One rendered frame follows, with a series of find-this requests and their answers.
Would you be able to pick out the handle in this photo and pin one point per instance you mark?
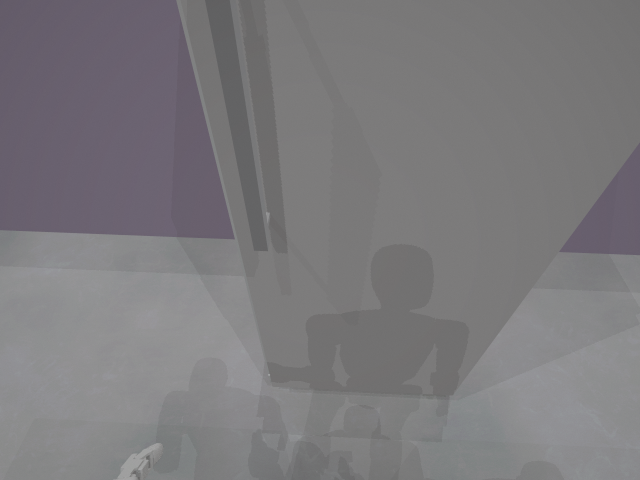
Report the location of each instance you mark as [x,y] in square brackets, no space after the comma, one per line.
[225,29]

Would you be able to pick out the fridge door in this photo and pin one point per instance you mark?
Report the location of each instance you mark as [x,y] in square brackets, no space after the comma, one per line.
[423,162]

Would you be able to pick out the left robot hand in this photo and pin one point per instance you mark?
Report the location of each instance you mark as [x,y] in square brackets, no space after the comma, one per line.
[137,466]

